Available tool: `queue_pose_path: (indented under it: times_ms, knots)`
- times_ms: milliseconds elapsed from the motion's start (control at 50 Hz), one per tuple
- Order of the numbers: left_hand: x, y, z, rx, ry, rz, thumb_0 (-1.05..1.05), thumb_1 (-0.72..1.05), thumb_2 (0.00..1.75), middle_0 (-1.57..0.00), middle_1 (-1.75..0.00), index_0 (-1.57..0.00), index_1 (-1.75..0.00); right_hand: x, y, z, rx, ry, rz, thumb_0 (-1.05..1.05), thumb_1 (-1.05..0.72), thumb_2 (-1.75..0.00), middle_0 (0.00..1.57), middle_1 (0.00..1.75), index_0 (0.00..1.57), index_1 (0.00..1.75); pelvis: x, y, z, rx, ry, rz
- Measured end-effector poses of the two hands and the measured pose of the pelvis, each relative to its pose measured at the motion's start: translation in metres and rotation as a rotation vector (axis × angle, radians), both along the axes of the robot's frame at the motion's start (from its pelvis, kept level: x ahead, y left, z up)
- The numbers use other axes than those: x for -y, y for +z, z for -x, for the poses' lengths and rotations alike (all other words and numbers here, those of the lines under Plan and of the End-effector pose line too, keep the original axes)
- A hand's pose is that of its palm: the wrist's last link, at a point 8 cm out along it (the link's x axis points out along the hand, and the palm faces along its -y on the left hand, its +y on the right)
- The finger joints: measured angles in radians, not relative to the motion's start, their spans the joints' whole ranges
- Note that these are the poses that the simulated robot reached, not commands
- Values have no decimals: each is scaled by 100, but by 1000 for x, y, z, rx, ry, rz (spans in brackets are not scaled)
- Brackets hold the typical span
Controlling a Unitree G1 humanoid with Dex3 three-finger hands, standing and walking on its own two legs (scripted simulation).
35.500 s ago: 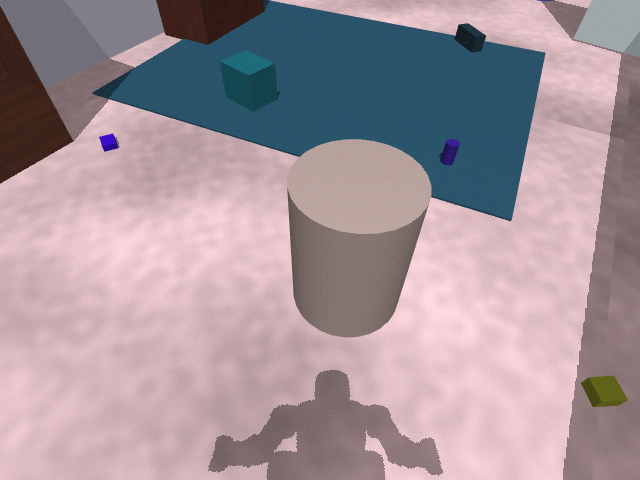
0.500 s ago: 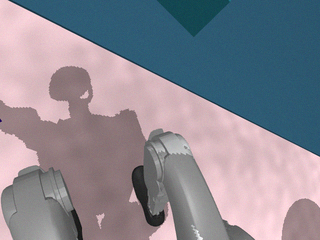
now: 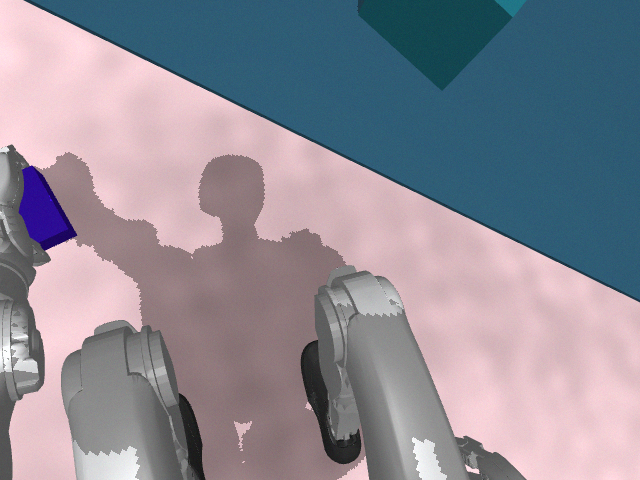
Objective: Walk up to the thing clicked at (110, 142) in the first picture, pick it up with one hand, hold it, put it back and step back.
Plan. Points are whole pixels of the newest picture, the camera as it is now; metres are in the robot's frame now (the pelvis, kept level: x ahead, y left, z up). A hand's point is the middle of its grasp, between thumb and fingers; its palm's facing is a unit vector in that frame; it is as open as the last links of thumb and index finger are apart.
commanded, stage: lift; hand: left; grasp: from above
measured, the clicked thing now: (27, 213) +0.48 +0.27 -0.19
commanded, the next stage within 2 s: hold in 1.72 s
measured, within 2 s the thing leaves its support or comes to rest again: neither
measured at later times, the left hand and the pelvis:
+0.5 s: hand out of the picture +0.42 +0.30 -0.06, palm faces -0.40 -0.17 -0.90, open 12.2 cm; pelvis +0.00 +0.00 +0.07, yaw +3 degrees
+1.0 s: hand out of the picture +0.35 +0.28 +0.16, palm faces -0.40 -0.20 -0.90, open 12.2 cm; pelvis +0.01 +0.00 +0.25, yaw +6 degrees
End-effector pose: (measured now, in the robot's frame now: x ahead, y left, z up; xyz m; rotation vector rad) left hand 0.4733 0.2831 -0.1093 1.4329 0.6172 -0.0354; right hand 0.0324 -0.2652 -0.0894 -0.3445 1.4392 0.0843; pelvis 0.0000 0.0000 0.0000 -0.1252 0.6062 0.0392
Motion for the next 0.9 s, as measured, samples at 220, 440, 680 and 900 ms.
queue_pose_path:
  times_ms: [220, 440, 680, 900]
  knots:
    - [-12, 26, 16, -39, 18, 18, -2, -27, 48, -62, -56, -59, -57, 1, 8, -9, 16, -49, 15, 1, -92, -90, 20, 30, 20, 29, -2, 16, -2, -24, 18, -12]
    - [-19, 89, 39, -21, 0, 5, -2, -29, 49, -64, -55, -61, -56, 3, 36, -34, 86, -83, 32, 1, -92, -90, 20, 30, 20, 29, -2, 55, 1, -20, 35, -26]
    - [-17, 179, 75, -6, -18, 16, -2, -28, 47, -65, -54, -62, -55, -4, 104, -73, 237, -121, 68, 1, -91, -90, 20, 30, 20, 29, -5, 123, 3, 20, 49, -37]
    - [-7, 278, 110, -16, 24, 23, -1, -29, 49, -66, -51, -63, -52, -19, 188, -104, 344, -152, 61, 1, -91, -90, 20, 30, 20, 29, -4, 211, -5, 108, 63, -63]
